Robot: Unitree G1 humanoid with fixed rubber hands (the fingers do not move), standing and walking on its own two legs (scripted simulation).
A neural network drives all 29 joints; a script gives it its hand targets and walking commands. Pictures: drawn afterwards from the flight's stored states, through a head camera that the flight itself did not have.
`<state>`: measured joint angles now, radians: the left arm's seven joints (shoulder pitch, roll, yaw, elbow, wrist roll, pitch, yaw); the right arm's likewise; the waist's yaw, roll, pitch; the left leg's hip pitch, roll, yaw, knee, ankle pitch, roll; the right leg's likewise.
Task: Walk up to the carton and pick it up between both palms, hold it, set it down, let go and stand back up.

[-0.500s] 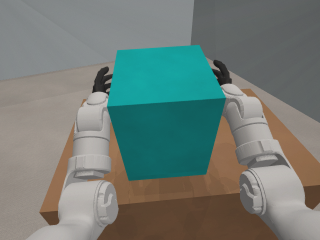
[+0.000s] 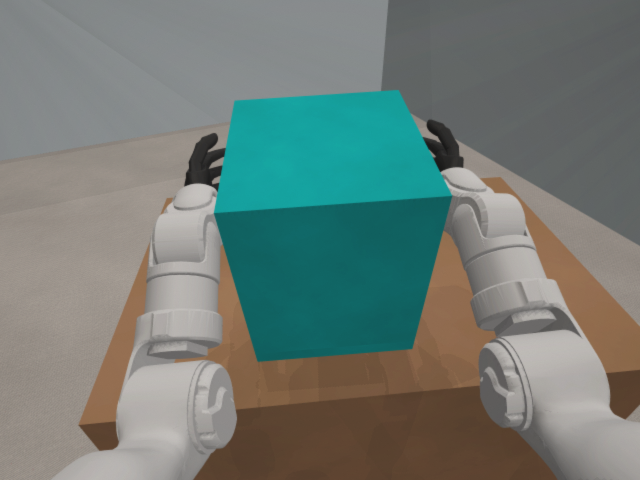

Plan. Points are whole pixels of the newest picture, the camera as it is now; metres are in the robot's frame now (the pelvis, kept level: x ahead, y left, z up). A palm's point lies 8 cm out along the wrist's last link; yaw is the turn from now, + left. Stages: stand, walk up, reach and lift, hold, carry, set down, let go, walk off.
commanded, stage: hold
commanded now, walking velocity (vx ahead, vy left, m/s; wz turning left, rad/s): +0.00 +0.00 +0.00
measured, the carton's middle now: (326, 229) +0.37 +0.00 +0.18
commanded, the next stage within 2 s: set down in 1.74 s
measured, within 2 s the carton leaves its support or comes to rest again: neither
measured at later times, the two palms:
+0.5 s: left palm (203, 196) +0.38 +0.15 +0.23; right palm (444, 182) +0.38 -0.14 +0.24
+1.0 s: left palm (203, 196) +0.38 +0.15 +0.23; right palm (444, 181) +0.38 -0.14 +0.24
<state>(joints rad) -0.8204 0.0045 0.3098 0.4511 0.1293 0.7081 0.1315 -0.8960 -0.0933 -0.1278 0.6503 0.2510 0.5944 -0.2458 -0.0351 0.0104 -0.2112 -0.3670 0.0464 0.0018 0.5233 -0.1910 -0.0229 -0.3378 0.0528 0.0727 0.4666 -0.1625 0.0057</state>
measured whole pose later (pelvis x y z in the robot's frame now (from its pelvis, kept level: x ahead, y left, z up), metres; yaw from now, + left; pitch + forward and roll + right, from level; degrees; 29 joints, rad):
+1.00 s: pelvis +0.00 +0.00 +0.00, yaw +0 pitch +2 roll -1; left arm -0.82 0.00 0.31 0.45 0.13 0.71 0.13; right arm -0.90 -0.09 -0.13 0.65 0.25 0.59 -0.25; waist -0.04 0.01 -0.21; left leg -0.37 0.05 0.00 0.52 -0.19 -0.02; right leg -0.34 0.05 0.07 0.47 -0.16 0.01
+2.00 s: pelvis +0.00 +0.00 +0.00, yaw +0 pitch +1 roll -1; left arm -0.85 0.01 0.35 0.51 0.13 0.60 0.12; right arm -0.90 -0.08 -0.13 0.68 0.17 0.49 -0.21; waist -0.04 0.01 -0.19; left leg -0.34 0.05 0.00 0.52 -0.19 -0.02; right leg -0.32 0.05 0.07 0.47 -0.16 0.01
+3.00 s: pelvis +0.02 +0.00 +0.00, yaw +0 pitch +0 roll -1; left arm -0.74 -0.05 0.33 0.58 0.19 0.35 0.17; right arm -0.86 -0.07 -0.16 0.91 0.09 0.15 -0.08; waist 0.04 0.01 -0.05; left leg -0.29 0.05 0.00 0.48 -0.20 -0.02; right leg -0.26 0.05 0.07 0.43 -0.17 0.01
